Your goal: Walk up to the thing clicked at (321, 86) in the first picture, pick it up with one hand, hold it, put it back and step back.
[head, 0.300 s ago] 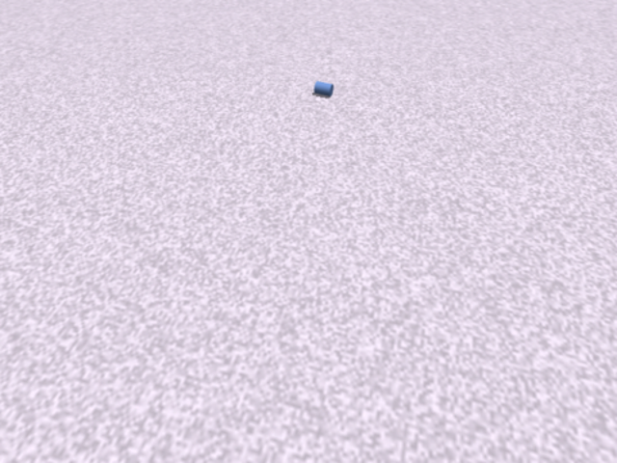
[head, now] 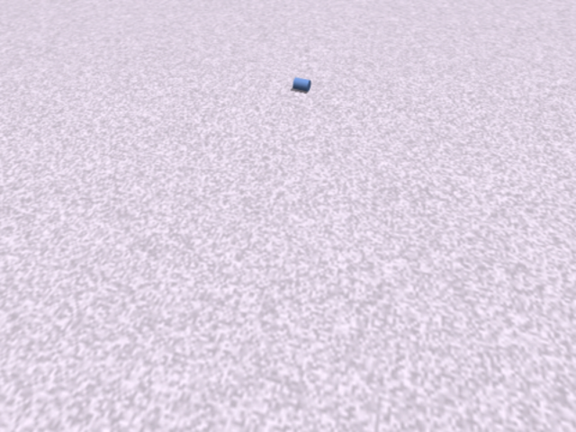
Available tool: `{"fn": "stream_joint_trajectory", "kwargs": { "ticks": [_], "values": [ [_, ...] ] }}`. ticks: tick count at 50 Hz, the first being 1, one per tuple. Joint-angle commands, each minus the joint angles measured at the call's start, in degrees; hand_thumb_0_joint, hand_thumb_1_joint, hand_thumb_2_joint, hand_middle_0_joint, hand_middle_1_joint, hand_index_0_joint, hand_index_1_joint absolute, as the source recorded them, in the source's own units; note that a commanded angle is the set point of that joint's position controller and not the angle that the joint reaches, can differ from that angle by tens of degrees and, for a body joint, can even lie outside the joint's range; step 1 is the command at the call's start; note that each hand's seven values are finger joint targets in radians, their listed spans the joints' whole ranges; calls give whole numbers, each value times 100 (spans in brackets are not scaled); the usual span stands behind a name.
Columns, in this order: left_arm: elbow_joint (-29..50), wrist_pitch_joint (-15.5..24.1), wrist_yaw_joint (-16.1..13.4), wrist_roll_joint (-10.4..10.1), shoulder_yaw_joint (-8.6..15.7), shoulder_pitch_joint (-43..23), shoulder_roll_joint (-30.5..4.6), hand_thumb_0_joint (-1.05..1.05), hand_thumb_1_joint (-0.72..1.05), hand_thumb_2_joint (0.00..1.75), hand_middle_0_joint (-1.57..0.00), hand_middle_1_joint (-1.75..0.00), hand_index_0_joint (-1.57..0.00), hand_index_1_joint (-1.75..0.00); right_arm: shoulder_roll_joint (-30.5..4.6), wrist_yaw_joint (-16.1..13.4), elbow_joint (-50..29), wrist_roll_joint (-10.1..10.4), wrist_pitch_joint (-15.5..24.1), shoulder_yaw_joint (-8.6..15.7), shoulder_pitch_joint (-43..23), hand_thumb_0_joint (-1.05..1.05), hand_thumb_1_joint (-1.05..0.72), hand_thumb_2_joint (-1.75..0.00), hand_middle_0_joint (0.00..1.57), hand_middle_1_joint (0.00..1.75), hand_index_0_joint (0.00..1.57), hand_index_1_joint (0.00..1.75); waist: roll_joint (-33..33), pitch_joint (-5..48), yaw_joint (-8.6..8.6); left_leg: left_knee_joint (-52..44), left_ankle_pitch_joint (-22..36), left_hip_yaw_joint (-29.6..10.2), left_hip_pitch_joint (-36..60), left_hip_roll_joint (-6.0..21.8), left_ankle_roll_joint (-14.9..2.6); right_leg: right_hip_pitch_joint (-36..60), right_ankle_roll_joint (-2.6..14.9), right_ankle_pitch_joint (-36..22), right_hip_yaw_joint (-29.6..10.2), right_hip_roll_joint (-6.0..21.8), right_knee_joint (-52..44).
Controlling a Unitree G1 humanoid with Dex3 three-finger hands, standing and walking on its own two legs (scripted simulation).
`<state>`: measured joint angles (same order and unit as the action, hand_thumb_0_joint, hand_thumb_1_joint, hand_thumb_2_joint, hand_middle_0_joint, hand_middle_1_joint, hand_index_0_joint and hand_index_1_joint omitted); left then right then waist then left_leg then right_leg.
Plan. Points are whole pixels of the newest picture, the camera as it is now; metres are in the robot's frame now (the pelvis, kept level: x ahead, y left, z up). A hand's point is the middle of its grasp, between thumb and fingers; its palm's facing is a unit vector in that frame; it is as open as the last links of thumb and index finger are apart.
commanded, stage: stand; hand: left
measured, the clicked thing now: (301, 84) +2.26 -0.09 -0.75
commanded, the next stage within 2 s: walk up in 0.82 s
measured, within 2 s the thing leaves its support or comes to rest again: neither
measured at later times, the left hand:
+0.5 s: hand out of the picture +0.08 +0.25 -0.16, palm faces -0.03 -0.94 -0.34, open 7.4 cm
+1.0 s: hand out of the picture +0.11 +0.26 -0.15, palm faces -0.10 -0.93 -0.36, open 7.4 cm
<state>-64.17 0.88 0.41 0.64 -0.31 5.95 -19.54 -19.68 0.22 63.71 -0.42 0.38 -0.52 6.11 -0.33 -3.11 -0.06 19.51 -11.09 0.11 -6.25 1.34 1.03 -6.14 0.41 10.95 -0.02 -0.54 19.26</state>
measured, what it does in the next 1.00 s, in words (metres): stands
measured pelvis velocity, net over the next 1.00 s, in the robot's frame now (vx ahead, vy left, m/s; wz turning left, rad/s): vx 0.02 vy -0.01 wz -0.07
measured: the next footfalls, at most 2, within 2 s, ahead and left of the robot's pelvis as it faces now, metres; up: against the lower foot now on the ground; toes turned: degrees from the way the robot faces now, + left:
right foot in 1.14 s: +0.16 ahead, -0.20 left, +0.00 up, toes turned -11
left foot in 1.58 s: +0.51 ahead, +0.02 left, +0.00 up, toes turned +0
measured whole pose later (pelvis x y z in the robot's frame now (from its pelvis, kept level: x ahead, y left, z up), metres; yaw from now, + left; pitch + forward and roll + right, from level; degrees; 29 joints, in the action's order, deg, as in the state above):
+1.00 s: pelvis +0.02 -0.01 -0.01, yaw -4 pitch -1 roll +2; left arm -59.8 0.6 5.4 2.6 3.6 11.2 -24.1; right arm -22.2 3.5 57.9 -2.3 3.9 4.9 11.3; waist 1.0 0.2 -0.1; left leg 23.5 -16.6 4.4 -6.6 1.7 -1.1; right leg -19.4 1.3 26.1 -0.6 1.8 43.0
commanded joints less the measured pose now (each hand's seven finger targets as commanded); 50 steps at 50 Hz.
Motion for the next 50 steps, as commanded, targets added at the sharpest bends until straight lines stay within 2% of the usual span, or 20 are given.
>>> {"fn": "stream_joint_trajectory", "kwargs": {
  "ticks": [1, 8, 11, 28, 40, 41, 42, 43, 44, 45, 46, 47, 48, 50],
  "values": [
    [356, 115, -103, -14, 253, -203, -1217, 0, 90, 90, -20, -30, -20, -30, -1217, -82, -346, -7, 137, 255, -201, 0, -90, -90, 20, 30, 20, 30, 45, 474, -7, -263, 887, -491, 139, 614, -262, -18, 105, -952, -536, 754, -278],
    [331, 111, -102, -21, 250, -163, -1220, 0, 90, 90, -20, -30, -20, -30, -1214, -81, -329, -1, 130, 256, -211, 0, -90, -90, 20, 30, 20, 30, 8, 397, -9, -280, 829, -492, 130, 600, -247, -30, 113, -974, -542, 740, -311],
    [330, 112, -97, -26, 263, -173, -1281, 0, 90, 90, -20, -30, -20, -30, -1176, -76, -316, -6, 132, 243, -139, 0, -90, -90, 20, 30, 20, 30, 51, 350, 16, -335, 681, -496, 84, 585, -224, -41, 112, -777, -563, 740, -335],
    [360, 115, -112, -11, 240, -128, -1263, 0, 90, 90, -20, -30, -20, -30, -1237, -82, -331, -3, 126, 266, -168, 0, -90, -90, 20, 30, 20, 30, -11, 448, 7, -290, 1011, -503, 173, 619, -232, 28, 113, -1068, -504, 750, -286],
    [375, 113, -112, -8, 250, -153, -1272, 0, 90, 90, -20, -30, -20, -30, -1241, -86, -331, -18, 119, 269, -152, 0, -90, -90, 20, 30, 20, 30, 27, 414, 2, -320, 833, -486, 122, 609, -244, 44, 108, -971, -542, 773, -367],
    [829, 187, 148, 143, 730, 175, -2011, 0, 90, 90, -20, -30, -20, -30, -1983, 76, -723, -160, 291, 754, 223, 0, -90, -90, 20, 30, 20, 30, 114, 1184, 30, 276, -2559, -584, 186, 623, -651, -180, 341, 2304, -779, 571, 147],
    [848, 169, 255, 180, 720, -13, -1928, 0, 90, 90, -20, -30, -20, -30, -2012, 169, -722, -212, 316, 805, 41, 0, -90, -90, 20, 30, 20, 30, -74, 617, 32, 268, -3253, -674, -133, 641, -680, -1007, 396, 3035, -919, 638, 373],
    [1038, 199, 320, 199, 709, -343, -1715, 0, 90, 90, -20, -30, -20, -30, -1937, 201, -770, -207, 344, 842, 162, 0, -90, -90, 20, 30, 20, 30, -274, 288, 170, 131, -3254, -958, -238, 834, -798, -1565, 437, 2871, -981, 674, 761],
    [1168, 216, 358, 176, 684, -602, -1520, 0, 90, 90, -20, -30, -20, -30, -1880, 216, -798, -192, 369, 867, 297, 0, -90, -90, 20, 30, 20, 30, -408, -100, 273, -214, -3267, -1378, -103, 1146, -971, -2257, 356, 2373, -747, 534, 1256],
    [1268, 213, 387, 179, 653, -711, -1369, 0, 90, 90, -20, -30, -20, -30, -1990, 211, -772, -194, 419, 957, 493, 0, -90, -90, 20, 30, 20, 30, -818, -239, 362, -837, -3209, -1926, 545, 1680, -1238, -3005, 206, 1567, -151, 286, 1941],
    [1380, 223, 392, 188, 656, -863, -1439, 0, 90, 90, -20, -30, -20, -30, -2153, 213, -811, -201, 473, 1043, 620, 0, -90, -90, 20, 30, 20, 30, -918, -201, 502, -1339, -3056, -2559, 988, 2301, -1535, -3528, 93, 1642, -151, 427, 2706],
    [1441, 254, 431, 186, 657, -808, -1604, 0, 90, 90, -20, -30, -20, -30, -2234, 211, -909, -192, 512, 1080, 694, 0, -90, -90, 20, 30, 20, 30, -602, -93, 483, -1488, -3243, -2699, 1117, 2507, -1656, -3653, 77, 1741, -456, 699, 2765],
    [1417, 275, 493, 170, 676, -787, -1718, 0, 90, 90, -20, -30, -20, -30, -2187, 215, -972, -178, 527, 1065, 578, 0, -90, -90, 20, 30, 20, 30, -343, -45, 410, -1527, -3438, -2476, 914, 2352, -1563, -3467, 46, 1628, -575, 814, 2851],
    [1377, 273, 599, 115, 676, -431, -1676, 0, 90, 90, -20, -30, -20, -30, -2230, 251, -1133, -197, 520, 1060, 45, 0, -90, -90, 20, 30, 20, 30, -850, -97, 138, -1478, -3090, -1628, 478, 2049, -1341, -2871, -7, 1559, -368, 877, 2324]
  ]
}}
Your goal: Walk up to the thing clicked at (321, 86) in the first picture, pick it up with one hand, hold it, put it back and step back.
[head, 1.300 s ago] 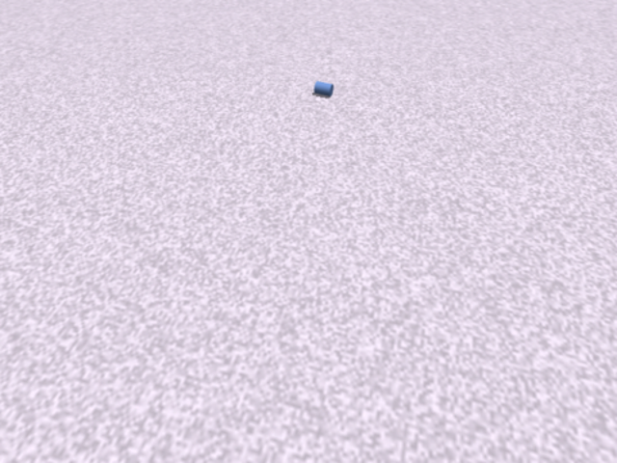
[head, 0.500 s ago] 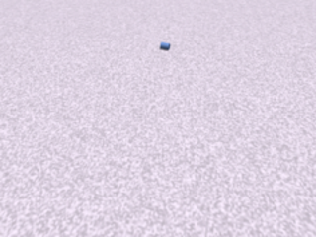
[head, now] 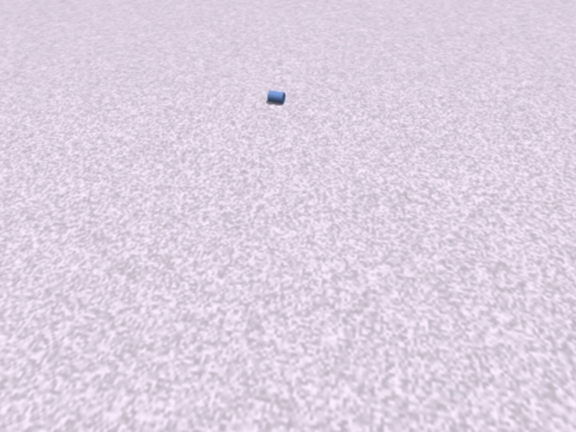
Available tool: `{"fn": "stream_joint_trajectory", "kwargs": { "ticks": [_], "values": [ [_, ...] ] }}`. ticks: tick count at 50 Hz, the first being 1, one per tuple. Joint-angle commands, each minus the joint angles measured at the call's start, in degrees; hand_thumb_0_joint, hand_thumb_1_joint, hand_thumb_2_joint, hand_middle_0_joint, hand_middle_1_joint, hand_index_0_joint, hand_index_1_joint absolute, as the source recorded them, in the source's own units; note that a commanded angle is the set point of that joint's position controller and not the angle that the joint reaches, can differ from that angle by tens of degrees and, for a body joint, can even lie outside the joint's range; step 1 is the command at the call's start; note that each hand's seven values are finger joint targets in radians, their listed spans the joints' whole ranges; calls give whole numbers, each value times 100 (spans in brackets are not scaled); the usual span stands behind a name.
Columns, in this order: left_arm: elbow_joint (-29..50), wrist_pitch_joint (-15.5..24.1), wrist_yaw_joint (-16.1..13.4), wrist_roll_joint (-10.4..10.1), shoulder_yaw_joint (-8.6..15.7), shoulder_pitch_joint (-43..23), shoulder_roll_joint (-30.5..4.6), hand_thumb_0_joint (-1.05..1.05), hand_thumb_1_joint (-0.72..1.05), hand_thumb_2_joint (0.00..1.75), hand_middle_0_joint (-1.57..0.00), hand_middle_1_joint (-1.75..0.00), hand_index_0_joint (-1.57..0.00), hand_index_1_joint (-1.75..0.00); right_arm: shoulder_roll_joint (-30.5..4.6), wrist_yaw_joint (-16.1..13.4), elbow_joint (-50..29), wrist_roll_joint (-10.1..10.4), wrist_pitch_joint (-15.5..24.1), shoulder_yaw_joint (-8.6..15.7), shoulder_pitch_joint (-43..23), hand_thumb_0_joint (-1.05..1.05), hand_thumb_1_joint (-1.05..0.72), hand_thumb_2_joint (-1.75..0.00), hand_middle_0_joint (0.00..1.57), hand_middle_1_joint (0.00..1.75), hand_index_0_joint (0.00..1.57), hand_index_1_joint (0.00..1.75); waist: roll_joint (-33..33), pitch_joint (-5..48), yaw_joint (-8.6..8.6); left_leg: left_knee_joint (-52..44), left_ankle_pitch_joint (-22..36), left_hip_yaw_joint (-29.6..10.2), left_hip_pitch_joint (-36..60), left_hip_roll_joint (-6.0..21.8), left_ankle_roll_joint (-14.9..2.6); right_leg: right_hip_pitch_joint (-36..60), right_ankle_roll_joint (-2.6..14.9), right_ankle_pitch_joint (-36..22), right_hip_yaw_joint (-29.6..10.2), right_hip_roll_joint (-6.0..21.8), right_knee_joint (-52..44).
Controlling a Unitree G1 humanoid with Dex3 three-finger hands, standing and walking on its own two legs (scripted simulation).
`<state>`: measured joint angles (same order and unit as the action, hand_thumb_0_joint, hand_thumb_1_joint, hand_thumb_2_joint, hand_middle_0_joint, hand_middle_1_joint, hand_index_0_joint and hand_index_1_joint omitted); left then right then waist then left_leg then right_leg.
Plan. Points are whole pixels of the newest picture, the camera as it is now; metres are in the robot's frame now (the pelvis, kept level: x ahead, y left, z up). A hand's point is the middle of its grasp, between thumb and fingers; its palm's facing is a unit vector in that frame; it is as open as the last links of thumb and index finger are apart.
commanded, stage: walk up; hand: left
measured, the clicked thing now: (276, 97) +2.24 +0.09 -0.74
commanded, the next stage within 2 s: none
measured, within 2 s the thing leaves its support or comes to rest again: neither
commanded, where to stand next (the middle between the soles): +1.83 -0.12 m, yaw -4 degrees
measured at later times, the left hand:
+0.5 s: hand (175, 376) +0.24 +0.21 -0.14, palm faces -0.01 -0.93 -0.36, open 7.4 cm
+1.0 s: hand (222, 189) +0.69 +0.18 -0.13, palm faces -0.09 -0.89 -0.45, open 7.4 cm
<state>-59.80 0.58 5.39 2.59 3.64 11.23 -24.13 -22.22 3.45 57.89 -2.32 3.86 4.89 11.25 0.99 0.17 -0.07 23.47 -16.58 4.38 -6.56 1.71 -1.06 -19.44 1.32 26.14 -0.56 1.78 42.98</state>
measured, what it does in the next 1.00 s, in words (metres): walks ahead: right foot, then left foot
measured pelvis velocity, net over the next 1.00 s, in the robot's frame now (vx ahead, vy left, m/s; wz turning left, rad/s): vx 0.56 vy -0.11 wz -0.07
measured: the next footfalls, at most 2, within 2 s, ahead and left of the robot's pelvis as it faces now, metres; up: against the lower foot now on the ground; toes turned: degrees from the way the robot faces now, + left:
right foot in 0.14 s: +0.15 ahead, -0.18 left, +0.00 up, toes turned -7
left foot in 0.58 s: +0.48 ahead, +0.07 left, +0.00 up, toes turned +5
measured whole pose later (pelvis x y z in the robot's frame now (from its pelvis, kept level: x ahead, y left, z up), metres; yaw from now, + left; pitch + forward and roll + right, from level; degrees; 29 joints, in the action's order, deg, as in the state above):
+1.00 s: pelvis +0.56 -0.11 -0.03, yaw -4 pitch -2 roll +1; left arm -52.6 5.6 5.6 1.1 4.6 12.0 -26.9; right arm -26.3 4.3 54.4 -0.7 3.4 4.2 18.6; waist -2.1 -0.5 1.3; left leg 41.4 -29.0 4.9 -5.0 7.3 -0.3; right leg -26.3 1.0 10.9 4.7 4.9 39.5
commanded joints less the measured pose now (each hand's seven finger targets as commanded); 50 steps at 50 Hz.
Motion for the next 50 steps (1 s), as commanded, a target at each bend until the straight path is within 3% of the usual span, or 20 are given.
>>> {"fn": "stream_joint_trajectory", "kwargs": {
  "ticks": [1, 4, 6, 7, 8, 9, 14, 24, 27, 28, 29, 31, 32, 34, 37, 43, 47, 48, 49, 50],
  "values": [
    [863, 307, 127, -79, 290, -809, -1214, 0, 90, 90, -20, -30, -20, -30, -1940, -46, -600, -14, 166, 500, -602, 0, -90, -90, 20, 30, 20, 30, -1140, -426, 51, -1785, -2272, -1634, 196, 1772, -1014, -1036, -120, -212, -103, 551, -240],
    [655, 297, 147, -76, 356, -308, -1181, 0, 90, 90, -20, -30, -20, -30, -1816, 24, -663, -29, 124, 448, -827, 0, -90, -90, 20, 30, 20, 30, -882, -366, -212, -1242, -1991, -676, -772, 1247, -758, 441, -210, -962, 509, 224, -775],
    [302, 358, 35, -67, 477, 807, -1380, 0, 90, 90, -20, -30, -20, -30, -1616, 25, -713, -15, 73, 348, -1074, 0, -90, -90, 20, 30, 20, 30, 51, 34, -833, 534, -1680, 58, -1784, 756, -513, 2368, -158, -1383, 837, -20, -1380],
    [75, 423, -105, -26, 663, 1710, -1846, 0, 90, 90, -20, -30, -20, -30, -1121, 19, -788, -22, 69, 167, -940, 0, -90, -90, 20, 30, 20, 30, 1768, 394, -1269, 2872, -1762, 479, -2966, 42, -323, 3484, 13, -40, -119, 259, -1893],
    [302, 462, -191, -18, 724, 1851, -2325, 0, 90, 90, -20, -30, -20, -30, -847, 28, -1083, 101, 72, 29, -1110, 0, -90, -90, 20, 30, 20, 30, 2542, 260, -1252, 4170, -1916, -86, -4112, -467, -89, 3183, 594, 2469, -3284, 1764, -3593],
    [585, 473, -194, -108, 652, 1016, -2474, 0, 90, 90, -20, -30, -20, -30, -1407, -2, -1017, 80, 48, 168, -1281, 0, -90, -90, 20, 30, 20, 30, 1169, -330, -901, 4485, -1292, -970, -3806, 101, -14, 1993, 1085, 3186, -4287, 2419, -4170],
    [921, 629, -267, -256, 401, -92, -1642, 0, 90, 90, -20, -30, -20, -30, -1536, 185, -409, 180, 37, 208, -152, 0, -90, -90, 20, 30, 20, 30, 328, -630, 4, 3528, 272, -944, -2808, 596, -7, 1088, 748, 698, -1349, 1380, -3798],
    [949, 619, -230, -244, 351, 626, -1723, 0, 90, 90, -20, -30, -20, -30, -1188, 327, -1151, 76, 23, 153, -1537, 0, -90, -90, 20, 30, 20, 30, 269, -655, -482, 986, 1254, -92, -2254, 515, 167, 1499, 918, -1314, -159, 1065, -3509],
    [1019, 567, -276, -273, 330, 437, -1776, 0, 90, 90, -20, -30, -20, -30, -1211, 252, -1038, 91, 51, 224, -958, 0, -90, -90, 20, 30, 20, 30, 133, -371, -114, 719, 949, 250, -1121, 143, -61, 1444, 864, -3182, 140, 1122, -2566],
    [1055, 537, -306, -290, 299, 369, -1702, 0, 90, 90, -20, -30, -20, -30, -1315, 190, -845, 35, 72, 306, -155, 0, -90, -90, 20, 30, 20, 30, -133, 56, 295, 398, 830, 349, -234, -38, -195, 1436, 728, -3909, 428, 904, -1327],
    [1088, 499, -337, -302, 193, 670, -1396, 0, 90, 90, -20, -30, -20, -30, -1621, 99, -570, -67, 116, 452, 854, 0, -90, -90, 20, 30, 20, 30, -698, 706, 627, 524, 320, 119, 1413, -42, -522, 448, 499, -3716, 591, 574, 405],
    [1318, 552, -390, -433, 107, 891, -1252, 0, 90, 90, -20, -30, -20, -30, -2494, -22, -727, 55, 140, 730, 1593, 0, -90, -90, 20, 30, 20, 30, -1719, 1583, 891, -786, -1377, -4522, 3020, 2442, -1680, -2235, 176, 340, -151, -705, 2943],
    [1293, 605, -415, -361, 111, 333, -1634, 0, 90, 90, -20, -30, -20, -30, -2354, -37, -788, 246, 125, 761, 1254, 0, -90, -90, 20, 30, 20, 30, -751, 1240, 866, -926, -1390, -4107, 2334, 2463, -1720, -2231, 266, 50, -767, -151, 3201],
    [1151, 638, -343, -430, 84, 446, -1397, 0, 90, 90, -20, -30, -20, -30, -1839, -91, -1018, 224, 154, 483, 515, 0, -90, -90, 20, 30, 20, 30, -609, 379, 373, -789, -285, -2203, 1111, 1912, -1330, -2032, 176, -541, -650, 301, 2726],
    [955, 516, -165, -321, 130, 741, -1241, 0, 90, 90, -20, -30, -20, -30, -1605, -56, -1169, 236, 240, 315, -24, 0, -90, -90, 20, 30, 20, 30, -787, -135, -24, -1111, 65, -980, -537, 1543, -1162, -1031, -64, -706, -275, 602, 1479],
    [997, 469, 40, -208, 292, 262, -1228, 0, 90, 90, -20, -30, -20, -30, -1759, 65, -1246, 198, 331, 322, -316, 0, -90, -90, 20, 30, 20, 30, -952, -294, -121, -1167, -1263, -420, -1282, 1273, -962, -73, -109, -2019, 337, 513, -430],
    [776, 478, -15, -176, 449, 726, -1387, 0, 90, 90, -20, -30, -20, -30, -1651, 40, -1149, 193, 258, 269, -339, 0, -90, -90, 20, 30, 20, 30, -326, -74, -576, 299, -643, -31, -1788, 1022, -670, 1451, 51, -1722, 716, 236, -648],
    [583, 548, -97, -176, 564, 1428, -1595, 0, 90, 90, -20, -30, -20, -30, -1395, 27, -1117, 160, 247, 174, -141, 0, -90, -90, 20, 30, 20, 30, 529, 299, -930, 2100, 194, 173, -2095, 631, -501, 2368, 204, -997, 340, 202, -883],
    [531, 615, -213, -121, 685, 2065, -2094, 0, 90, 90, -20, -30, -20, -30, -935, 31, -1203, 173, 240, 43, 35, 0, -90, -90, 20, 30, 20, 30, 2130, 341, -1080, 4069, -1007, 373, -3026, -132, -266, 2738, 411, 388, -1569, 1304, -2067],
    [696, 630, -246, -235, 637, 1912, -2413, 0, 90, 90, -20, -30, -20, -30, -1260, -28, -1268, 234, 220, 91, 15, 0, -90, -90, 20, 30, 20, 30, 1809, 358, -938, 4879, -1495, -214, -3799, -356, -124, 2804, 1021, 882, -4052, 2429, -3253]
  ]
}}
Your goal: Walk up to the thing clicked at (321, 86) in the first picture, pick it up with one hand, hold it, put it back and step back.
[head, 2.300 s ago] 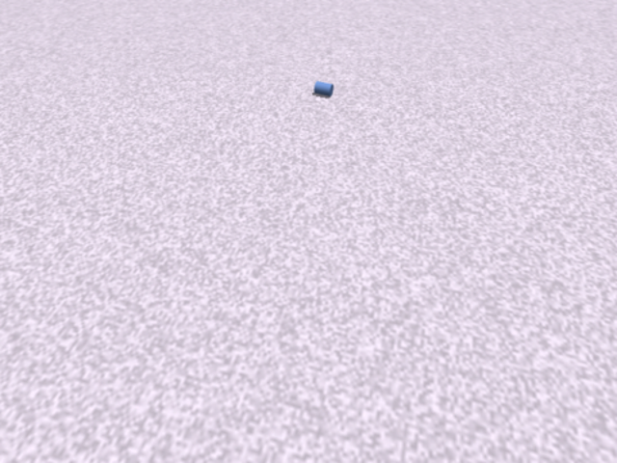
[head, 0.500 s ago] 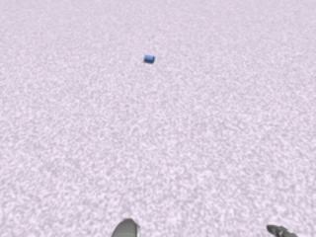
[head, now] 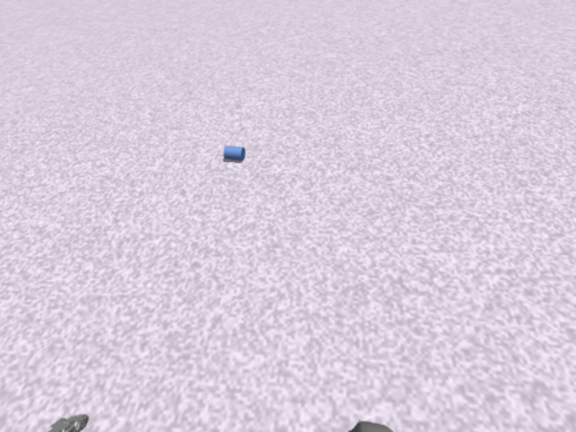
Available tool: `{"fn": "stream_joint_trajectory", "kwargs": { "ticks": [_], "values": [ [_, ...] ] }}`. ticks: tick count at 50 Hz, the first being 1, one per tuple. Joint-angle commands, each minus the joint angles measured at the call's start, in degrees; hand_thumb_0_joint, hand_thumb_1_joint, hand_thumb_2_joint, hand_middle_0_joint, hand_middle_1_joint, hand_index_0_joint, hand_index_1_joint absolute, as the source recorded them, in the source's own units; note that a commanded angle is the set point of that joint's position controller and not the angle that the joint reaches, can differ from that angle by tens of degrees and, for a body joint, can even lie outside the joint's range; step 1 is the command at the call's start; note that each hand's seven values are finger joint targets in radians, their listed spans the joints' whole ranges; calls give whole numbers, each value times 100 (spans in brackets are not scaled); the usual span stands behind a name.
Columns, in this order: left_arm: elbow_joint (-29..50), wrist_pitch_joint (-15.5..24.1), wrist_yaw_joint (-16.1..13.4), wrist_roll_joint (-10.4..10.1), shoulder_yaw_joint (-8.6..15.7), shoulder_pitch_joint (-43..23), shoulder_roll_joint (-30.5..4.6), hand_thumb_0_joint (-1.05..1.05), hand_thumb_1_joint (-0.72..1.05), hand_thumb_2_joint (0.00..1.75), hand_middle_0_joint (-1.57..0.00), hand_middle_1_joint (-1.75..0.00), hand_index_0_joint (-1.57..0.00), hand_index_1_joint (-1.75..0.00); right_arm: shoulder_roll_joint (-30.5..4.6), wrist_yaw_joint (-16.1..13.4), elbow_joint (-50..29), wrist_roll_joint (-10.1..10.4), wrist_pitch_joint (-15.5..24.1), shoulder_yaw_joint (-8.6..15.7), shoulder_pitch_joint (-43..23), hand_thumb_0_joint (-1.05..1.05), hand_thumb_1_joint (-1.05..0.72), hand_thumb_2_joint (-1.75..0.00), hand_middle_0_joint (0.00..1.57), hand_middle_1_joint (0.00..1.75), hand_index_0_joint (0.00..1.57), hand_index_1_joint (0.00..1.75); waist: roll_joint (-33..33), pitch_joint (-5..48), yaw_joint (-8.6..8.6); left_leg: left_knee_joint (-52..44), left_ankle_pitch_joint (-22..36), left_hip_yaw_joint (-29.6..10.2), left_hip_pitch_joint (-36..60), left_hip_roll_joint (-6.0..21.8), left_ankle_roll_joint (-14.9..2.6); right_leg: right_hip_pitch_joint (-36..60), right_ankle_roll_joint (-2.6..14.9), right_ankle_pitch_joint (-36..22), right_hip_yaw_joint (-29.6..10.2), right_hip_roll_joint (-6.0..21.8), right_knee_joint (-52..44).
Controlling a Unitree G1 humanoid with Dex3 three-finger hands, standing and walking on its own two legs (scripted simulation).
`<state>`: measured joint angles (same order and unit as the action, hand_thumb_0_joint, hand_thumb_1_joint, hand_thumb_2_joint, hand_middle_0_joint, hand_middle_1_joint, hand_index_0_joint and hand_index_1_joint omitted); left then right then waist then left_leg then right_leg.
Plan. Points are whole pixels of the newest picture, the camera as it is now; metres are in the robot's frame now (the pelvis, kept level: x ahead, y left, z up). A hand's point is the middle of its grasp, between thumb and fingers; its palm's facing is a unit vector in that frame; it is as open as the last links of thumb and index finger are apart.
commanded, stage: walk up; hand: left
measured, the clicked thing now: (234, 153) +1.66 +0.32 -0.71
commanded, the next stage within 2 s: none
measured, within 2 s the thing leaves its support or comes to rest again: neither
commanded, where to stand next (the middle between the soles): +1.27 +0.08 m, yaw +0 degrees
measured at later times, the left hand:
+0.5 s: hand (124, 354) +0.30 +0.32 -0.14, palm faces +0.00 -0.94 -0.35, open 7.4 cm
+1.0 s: hand (181, 196) +0.66 +0.26 -0.09, palm faces -0.01 -0.92 -0.39, open 7.4 cm
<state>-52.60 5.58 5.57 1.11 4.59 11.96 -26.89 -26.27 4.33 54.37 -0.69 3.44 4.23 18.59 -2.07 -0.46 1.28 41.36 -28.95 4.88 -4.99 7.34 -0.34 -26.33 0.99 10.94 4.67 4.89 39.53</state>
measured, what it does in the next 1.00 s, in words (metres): walks ahead: left foot, then right foot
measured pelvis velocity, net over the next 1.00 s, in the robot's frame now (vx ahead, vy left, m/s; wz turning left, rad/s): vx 0.55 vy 0.00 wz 0.02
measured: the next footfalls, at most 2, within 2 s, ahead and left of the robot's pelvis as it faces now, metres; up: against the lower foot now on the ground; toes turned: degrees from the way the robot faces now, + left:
left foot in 0.40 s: +0.40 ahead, +0.14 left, +0.00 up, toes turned +8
right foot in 0.86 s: +0.65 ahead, -0.11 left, +0.00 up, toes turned -5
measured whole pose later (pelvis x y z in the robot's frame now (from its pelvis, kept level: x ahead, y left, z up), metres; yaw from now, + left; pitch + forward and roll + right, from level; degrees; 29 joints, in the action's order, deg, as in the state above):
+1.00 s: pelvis +0.55 +0.00 +0.02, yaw +1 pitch -3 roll +0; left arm -50.8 5.8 3.1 -0.3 2.1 10.3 -21.6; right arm -24.7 2.6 53.7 0.2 2.4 2.7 17.1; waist -3.7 -5.0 0.8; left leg 64.4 -22.3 0.1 -19.7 2.4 -2.1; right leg -18.2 2.1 11.8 5.4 2.2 32.5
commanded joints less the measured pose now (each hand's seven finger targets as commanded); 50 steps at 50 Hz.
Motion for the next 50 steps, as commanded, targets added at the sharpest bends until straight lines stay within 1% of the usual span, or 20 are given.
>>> {"fn": "stream_joint_trajectory", "kwargs": {
  "ticks": [1, 3, 6, 9, 14, 17, 19, 20, 21, 22, 26, 28, 32, 39, 42, 43, 44, 45, 47, 50],
  "values": [
    [220, 139, -303, -144, 490, 1119, -2108, 0, 90, 90, -20, -30, -20, -30, -1120, -188, -758, 74, 230, 198, -815, 0, -90, -90, 20, 30, 20, 30, 1263, 157, -847, 3458, 84, -952, -3946, -506, -173, 2985, 1256, 2527, -4624, 2236, -3041],
    [307, 153, -354, -142, 392, 538, -1679, 0, 90, 90, -20, -30, -20, -30, -1155, -142, -556, 149, 203, 206, -817, 0, -90, -90, 20, 30, 20, 30, 920, -92, -488, 2894, 1020, -1089, -3553, -167, -208, 2327, 1085, 1637, -2825, 1526, -2705],
    [356, 212, -365, -145, 266, 281, -1294, 0, 90, 90, -20, -30, -20, -30, -1039, -25, -289, 91, 101, 204, -365, 0, -90, -90, 20, 30, 20, 30, 1068, -240, -202, 1896, 1349, -927, -2881, -48, -57, 1691, 971, 466, -1460, 1097, -2797],
    [407, 262, -383, -132, 287, 400, -1332, 0, 90, 90, -20, -30, -20, -30, -898, 59, -480, 6, 49, 206, -779, 0, -90, -90, 20, 30, 20, 30, 922, -241, -281, 955, 1561, -678, -3025, -59, 97, 1907, 1134, -68, -882, 1109, -2785],
    [468, 225, -341, -53, 313, 401, -1415, 0, 90, 90, -20, -30, -20, -30, -734, 209, -772, -6, 75, 215, -1507, 0, -90, -90, 20, 30, 20, 30, 683, -198, -374, -602, 2392, -156, -2167, -205, -46, 1900, 891, -451, -289, 926, -2645],
    [491, 160, -364, -50, 321, 159, -1527, 0, 90, 90, -20, -30, -20, -30, -807, 188, -607, 4, 64, 334, -938, 0, -90, -90, 20, 30, 20, 30, 531, 16, 2, -831, 2435, -6, -971, -307, -234, 1587, 835, -666, -217, 1088, -2004],
    [462, 105, -396, -72, 154, 432, -1174, 0, 90, 90, -20, -30, -20, -30, -1122, 79, -276, -111, 102, 499, 151, 0, -90, -90, 20, 30, 20, 30, -284, 541, 465, -985, 1692, -6, 667, -594, -556, 959, 587, -1496, 254, 554, 197],
    [536, 91, -405, -110, -11, 702, -714, 0, 90, 90, -20, -30, -20, -30, -1626, -28, -170, -203, 130, 672, 866, 0, -90, -90, 20, 30, 20, 30, -1467, 938, 742, -1406, 548, -1623, 1659, 405, -936, -263, 339, -361, 296, 24, 2145],
    [609, 70, -413, -192, -38, 824, -674, 0, 90, 90, -20, -30, -20, -30, -1946, -86, -451, -89, 167, 700, 701, 0, -90, -90, 20, 30, 20, 30, -1537, 924, 585, -2568, -336, -4283, 1824, 1599, -1292, -1390, 203, 1834, -253, -748, 2947],
    [515, 63, -472, -143, 23, 506, -1230, 0, 90, 90, -20, -30, -20, -30, -1958, -93, -533, 155, 153, 742, 375, 0, -90, -90, 20, 30, 20, 30, -666, 878, 578, -2817, -510, -4389, 1359, 1742, -1574, -1380, 297, 1649, -915, -322, 3312],
    [105, 17, -359, -193, 35, 903, -1081, 0, 90, 90, -20, -30, -20, -30, -1121, -166, -671, 142, 251, 334, -478, 0, -90, -90, 20, 30, 20, 30, -455, -84, -81, -2775, 1676, -1612, -259, 901, -1069, -733, 109, 598, -908, 262, 2392],
    [90, -44, -283, -134, 54, 852, -979, 0, 90, 90, -20, -30, -20, -30, -1116, -157, -726, 89, 317, 319, -527, 0, -90, -90, 20, 30, 20, 30, -512, -124, -160, -2867, 2046, -1226, -567, 833, -1137, -447, -43, 465, -794, 310, 2020],
    [316, -106, -142, -74, 78, 159, -880, 0, 90, 90, -20, -30, -20, -30, -1266, -126, -783, 60, 380, 356, -467, 0, -90, -90, 20, 30, 20, 30, -508, -506, -42, -3259, 1253, -1035, -578, 876, -1318, -755, -137, 70, -477, 416, 842],
    [356, -69, -97, -84, 130, -413, -694, 0, 90, 90, -20, -30, -20, -30, -1256, -164, -751, 57, 274, 360, -251, 0, -90, -90, 20, 30, 20, 30, -421, -154, -12, -2417, 2665, -456, -305, 633, -948, 524, 87, -646, -53, -37, -562],
    [20, 5, -225, -57, 279, 652, -991, 0, 90, 90, -20, -30, -20, -30, -1040, -216, -824, 44, 222, 270, -220, 0, -90, -90, 20, 30, 20, 30, 415, 470, -592, -268, 3343, -27, -667, 204, -657, 2395, 254, -174, 58, -303, -1026],
    [-44, 42, -298, -8, 437, 1255, -1399, 0, 90, 90, -20, -30, -20, -30, -719, -207, -882, 54, 232, 155, 50, 0, -90, -90, 20, 30, 20, 30, 1455, 853, -830, 1337, 2290, 273, -1766, -322, -466, 3481, 474, 502, -1110, 478, -1396],
    [63, 72, -362, -57, 508, 1475, -1881, 0, 90, 90, -20, -30, -20, -30, -599, -207, -937, 107, 218, 74, 270, 0, -90, -90, 20, 30, 20, 30, 2036, 969, -784, 2519, 37, -22, -3178, -973, -256, 4192, 1122, 835, -3944, 2050, -2246],
    [158, 56, -383, -173, 470, 1219, -1851, 0, 90, 90, -20, -30, -20, -30, -1123, -280, -792, 74, 166, 203, -49, 0, -90, -90, 20, 30, 20, 30, 1215, 808, -790, 3010, -81, -660, -3257, -589, -257, 3629, 1504, 1044, -4282, 2247, -2367],
    [336, 67, -423, -219, 342, 563, -1450, 0, 90, 90, -20, -30, -20, -30, -1055, -269, -608, 149, 143, 181, -123, 0, -90, -90, 20, 30, 20, 30, 777, 227, -487, 2920, 717, -944, -3117, -308, -259, 2712, 1336, 328, -2693, 1614, -2344],
    [419, 101, -417, -187, 209, 270, -1121, 0, 90, 90, -20, -30, -20, -30, -921, -163, -377, 50, 41, 181, 202, 0, -90, -90, 20, 30, 20, 30, 972, -137, -126, 2002, 1129, -790, -2499, -121, -113, 1614, 1072, -276, -1359, 1027, -2476]
  ]
}}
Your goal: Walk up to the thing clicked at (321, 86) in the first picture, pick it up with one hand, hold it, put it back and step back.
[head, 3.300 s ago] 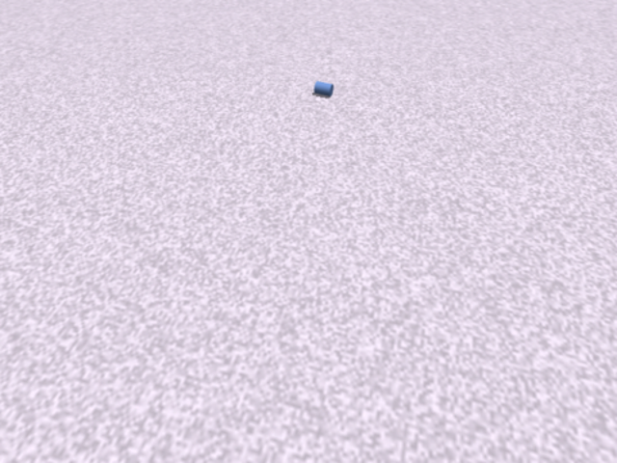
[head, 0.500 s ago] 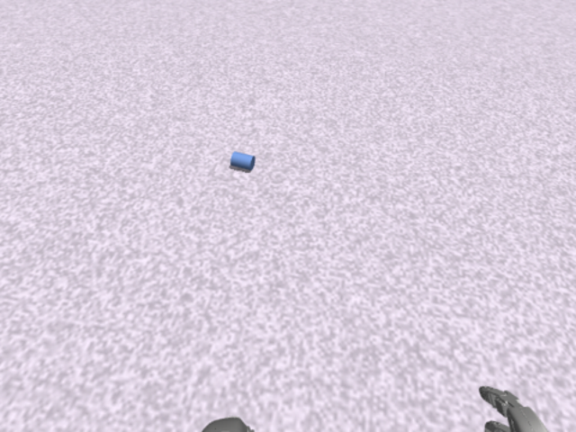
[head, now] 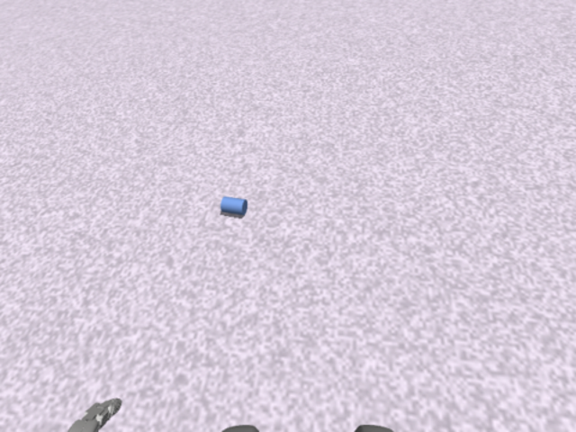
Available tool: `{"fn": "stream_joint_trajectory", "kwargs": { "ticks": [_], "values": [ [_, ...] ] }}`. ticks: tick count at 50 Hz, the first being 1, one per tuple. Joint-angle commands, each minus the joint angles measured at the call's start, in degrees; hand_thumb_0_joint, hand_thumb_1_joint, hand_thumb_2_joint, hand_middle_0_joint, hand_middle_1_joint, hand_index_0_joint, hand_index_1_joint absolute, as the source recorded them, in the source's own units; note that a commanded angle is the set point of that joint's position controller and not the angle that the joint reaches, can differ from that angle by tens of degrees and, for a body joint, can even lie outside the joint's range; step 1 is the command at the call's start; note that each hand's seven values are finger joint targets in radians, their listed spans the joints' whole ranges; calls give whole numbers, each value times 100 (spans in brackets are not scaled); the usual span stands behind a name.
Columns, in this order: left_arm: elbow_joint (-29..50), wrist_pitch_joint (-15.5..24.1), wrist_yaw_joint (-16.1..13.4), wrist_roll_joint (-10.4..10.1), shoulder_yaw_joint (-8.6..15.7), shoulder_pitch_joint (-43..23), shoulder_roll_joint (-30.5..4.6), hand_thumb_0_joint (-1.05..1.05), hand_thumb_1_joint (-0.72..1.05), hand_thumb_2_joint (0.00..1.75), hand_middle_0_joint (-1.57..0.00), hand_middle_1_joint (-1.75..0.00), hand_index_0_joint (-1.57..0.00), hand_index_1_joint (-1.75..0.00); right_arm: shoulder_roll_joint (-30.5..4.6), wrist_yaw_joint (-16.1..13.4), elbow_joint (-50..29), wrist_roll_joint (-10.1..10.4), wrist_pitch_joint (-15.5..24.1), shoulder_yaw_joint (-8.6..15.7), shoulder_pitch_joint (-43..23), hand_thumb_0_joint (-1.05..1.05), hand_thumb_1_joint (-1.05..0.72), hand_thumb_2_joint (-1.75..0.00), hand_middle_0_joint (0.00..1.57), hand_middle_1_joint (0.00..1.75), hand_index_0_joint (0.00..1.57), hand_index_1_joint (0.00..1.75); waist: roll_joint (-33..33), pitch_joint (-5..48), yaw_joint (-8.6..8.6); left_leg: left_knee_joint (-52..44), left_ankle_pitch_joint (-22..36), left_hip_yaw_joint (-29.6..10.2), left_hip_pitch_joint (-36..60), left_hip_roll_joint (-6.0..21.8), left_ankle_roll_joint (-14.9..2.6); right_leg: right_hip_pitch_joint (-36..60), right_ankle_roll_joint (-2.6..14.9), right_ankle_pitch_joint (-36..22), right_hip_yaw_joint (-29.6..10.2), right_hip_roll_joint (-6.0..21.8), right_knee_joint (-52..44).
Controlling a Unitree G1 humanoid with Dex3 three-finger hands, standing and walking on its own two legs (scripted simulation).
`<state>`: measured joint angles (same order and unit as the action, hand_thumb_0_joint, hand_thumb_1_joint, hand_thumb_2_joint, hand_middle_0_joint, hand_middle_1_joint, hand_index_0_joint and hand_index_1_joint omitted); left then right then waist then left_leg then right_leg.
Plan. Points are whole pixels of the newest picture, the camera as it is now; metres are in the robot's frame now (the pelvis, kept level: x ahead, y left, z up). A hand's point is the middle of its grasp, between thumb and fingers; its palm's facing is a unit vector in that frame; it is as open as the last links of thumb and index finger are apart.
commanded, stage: walk up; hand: left
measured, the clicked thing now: (234, 205) +1.12 +0.30 -0.73
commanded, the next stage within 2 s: none
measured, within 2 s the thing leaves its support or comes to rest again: neither
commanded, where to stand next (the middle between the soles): +0.73 +0.07 m, yaw -2 degrees
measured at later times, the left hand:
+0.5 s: hand (115, 370) +0.25 +0.33 -0.15, palm faces -0.05 -0.94 -0.34, open 7.4 cm
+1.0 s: hand (154, 250) +0.47 +0.29 -0.11, palm faces -0.03 -0.91 -0.42, open 7.4 cm
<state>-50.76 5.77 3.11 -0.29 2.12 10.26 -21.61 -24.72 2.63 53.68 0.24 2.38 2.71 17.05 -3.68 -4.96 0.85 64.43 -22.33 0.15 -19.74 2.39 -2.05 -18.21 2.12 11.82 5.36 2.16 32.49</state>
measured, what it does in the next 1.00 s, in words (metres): walks ahead: left foot, then right foot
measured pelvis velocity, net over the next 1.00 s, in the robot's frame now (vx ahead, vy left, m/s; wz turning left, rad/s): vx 0.39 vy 0.02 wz -0.01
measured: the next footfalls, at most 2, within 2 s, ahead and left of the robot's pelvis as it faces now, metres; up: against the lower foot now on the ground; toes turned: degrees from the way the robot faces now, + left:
left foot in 0.30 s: +0.30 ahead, +0.16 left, +0.00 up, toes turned +6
right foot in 0.74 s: +0.46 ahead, -0.10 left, +0.00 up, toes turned -7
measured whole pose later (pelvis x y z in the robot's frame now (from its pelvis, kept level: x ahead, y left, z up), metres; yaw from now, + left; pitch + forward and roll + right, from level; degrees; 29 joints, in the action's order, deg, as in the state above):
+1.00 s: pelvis +0.39 +0.02 +0.01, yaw +0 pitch -3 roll +0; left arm -49.7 5.6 2.5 0.6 1.8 16.0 -22.3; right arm -24.7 4.3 51.5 -0.9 1.1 3.1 16.1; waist -4.3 -3.8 -0.6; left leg 51.6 -17.8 -0.3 -27.6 5.0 0.1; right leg -12.5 2.1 12.7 6.0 1.9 27.7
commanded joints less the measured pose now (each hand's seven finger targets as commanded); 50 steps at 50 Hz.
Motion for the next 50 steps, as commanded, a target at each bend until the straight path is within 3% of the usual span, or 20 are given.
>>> {"fn": "stream_joint_trajectory", "kwargs": {
  "ticks": [1, 5, 10, 12, 14, 15, 16, 17, 19, 22, 29, 32, 34, 36, 37, 38, 39, 41, 44, 50],
  "values": [
    [287, 103, -165, -10, 455, 468, -1649, 0, 90, 90, -20, -30, -20, -30, -1028, 55, -323, -69, 124, 340, 291, 0, -90, -90, 20, 30, 20, 30, 1188, 303, -98, -606, 519, -217, -1077, 366, 115, 829, 1022, -521, -1303, 1293, -1799],
    [373, 153, -135, 66, 533, 522, -1788, 0, 90, 90, -20, -30, -20, -30, -927, 194, -510, -140, 94, 374, -301, 0, -90, -90, 20, 30, 20, 30, 1146, 170, -251, -1890, 930, 15, -1150, 468, 241, 720, 1076, 540, -1070, 1293, -2067],
    [367, 126, -98, 61, 516, 711, -1842, 0, 90, 90, -20, -30, -20, -30, -854, 268, -680, -138, 185, 409, -861, 0, -90, -90, 20, 30, 20, 30, 982, 144, -361, -2943, 1521, 314, -404, 308, 153, 628, 881, 301, -834, 1201, -1732],
    [389, 91, -109, 61, 517, 581, -1898, 0, 90, 90, -20, -30, -20, -30, -885, 267, -646, -130, 208, 433, -728, 0, -90, -90, 20, 30, 20, 30, 934, 193, -186, -3128, 1349, 410, 87, 237, 60, 474, 852, 106, -816, 1273, -1416],
    [402, 69, -138, 77, 415, 573, -1723, 0, 90, 90, -20, -30, -20, -30, -1091, 190, -437, -157, 245, 534, 4, 0, -90, -90, 20, 30, 20, 30, 376, 507, 270, -3335, 1082, 503, 1356, -21, -104, 67, 634, -938, -455, 970, -84],
    [422, 46, -156, 46, 301, 778, -1430, 0, 90, 90, -20, -30, -20, -30, -1394, 114, -290, -209, 281, 646, 646, 0, -90, -90, 20, 30, 20, 30, -463, 903, 533, -3803, 302, -248, 2272, 379, -402, -485, 421, -1040, -67, 515, 1543],
    [523, 31, -143, -43, 170, 1001, -941, 0, 90, 90, -20, -30, -20, -30, -1935, 46, -407, -259, 314, 774, 896, 0, -90, -90, 20, 30, 20, 30, -1742, 1034, 517, -4637, -654, -3006, 3008, 1870, -913, -2049, 35, 1415, -102, -371, 3110],
    [394, -13, -245, -5, 288, 943, -1539, 0, 90, 90, -20, -30, -20, -30, -2069, 30, -526, -32, 293, 809, 721, 0, -90, -90, 20, 30, 20, 30, -895, 1057, 509, -5054, -928, -3738, 2569, 2359, -1376, -2068, 137, 1914, -687, -185, 3563],
    [214, -22, -221, -32, 259, 953, -1622, 0, 90, 90, -20, -30, -20, -30, -1598, -27, -663, 28, 275, 633, 168, 0, -90, -90, 20, 30, 20, 30, -211, 493, 236, -4896, 202, -2209, 1862, 1808, -1083, -1935, 107, 1124, -1097, 113, 3537],
    [-41, -80, -134, -28, 296, 1327, -1517, 0, 90, 90, -20, -30, -20, -30, -1286, -38, -729, 15, 317, 472, -196, 0, -90, -90, 20, 30, 20, 30, -534, 290, -60, -4940, 1046, -908, 1077, 1370, -911, -1282, -42, 733, -858, 397, 2762],
    [146, -162, 60, 100, 346, 593, -1386, 0, 90, 90, -20, -30, -20, -30, -1465, 16, -888, -45, 345, 520, -176, 0, -90, -90, 20, 30, 20, 30, -434, -64, 49, -5391, -249, -582, 738, 1319, -1100, -1200, -204, 92, -365, 527, 1081],
    [184, -96, 74, 92, 369, 295, -1287, 0, 90, 90, -20, -30, -20, -30, -1401, 27, -876, -60, 306, 502, -73, 0, -90, -90, 20, 30, 20, 30, -268, 41, 98, -5020, 351, -301, 844, 1119, -948, -722, -149, -221, -186, 327, 377],
    [141, -52, 46, 101, 386, 394, -1225, 0, 90, 90, -20, -30, -20, -30, -1398, 23, -916, -30, 258, 492, -134, 0, -90, -90, 20, 30, 20, 30, -230, 208, -48, -4502, 965, -193, 750, 1156, -870, -118, -83, -273, -67, 171, 125],
    [-53, 20, -48, 109, 468, 936, -1371, 0, 90, 90, -20, -30, -20, -30, -1155, 14, -981, -23, 206, 394, -139, 0, -90, -90, 20, 30, 20, 30, 345, 546, -354, -3316, 1422, 196, 328, 814, -596, 1195, 4, -272, -8, -99, -419],
    [-141, 70, -129, 130, 587, 1489, -1652, 0, 90, 90, -20, -30, -20, -30, -875, 10, -1025, -18, 217, 274, 12, 0, -90, -90, 20, 30, 20, 30, 1183, 852, -638, -1961, 1118, 528, -209, 397, -396, 1996, 173, 439, -819, 437, -847],
    [-35, 115, -210, 128, 714, 1797, -2262, 0, 90, 90, -20, -30, -20, -30, -536, 17, -1134, -10, 211, 139, 202, 0, -90, -90, 20, 30, 20, 30, 2266, 1024, -696, -530, -650, 625, -1572, -361, -66, 2747, 698, 1186, -3463, 1961, -1613],
    [-18, 72, -203, 35, 684, 1641, -2358, 0, 90, 90, -20, -30, -20, -30, -1145, -61, -979, -57, 114, 299, -12, 0, -90, -90, 20, 30, 20, 30, 1471, 814, -715, -3, -990, -13, -1789, -148, -70, 2275, 1274, 1612, -4207, 2405, -1765],
    [215, 63, -232, -18, 597, 1076, -2048, 0, 90, 90, -20, -30, -20, -30, -1207, -69, -794, 21, 92, 320, -22, 0, -90, -90, 20, 30, 20, 30, 963, 419, -501, 228, -320, -500, -1924, 128, -65, 1824, 1270, 1151, -3128, 2005, -1721],
    [320, 66, -238, -3, 481, 696, -1775, 0, 90, 90, -20, -30, -20, -30, -1115, -1, -520, -42, 38, 331, 380, 0, -90, -90, 20, 30, 20, 30, 1245, 177, -147, -472, 272, -371, -1233, 297, 83, 809, 942, 693, -1777, 1430, -1898],
    [507, 98, -184, 89, 560, 683, -1880, 0, 90, 90, -20, -30, -20, -30, -1014, 194, -620, -163, 8, 405, -118, 0, -90, -90, 20, 30, 20, 30, 1223, 21, -264, -1982, 733, 2, -930, 446, 251, 342, 1052, 1602, -1263, 1442, -2054]
  ]
}}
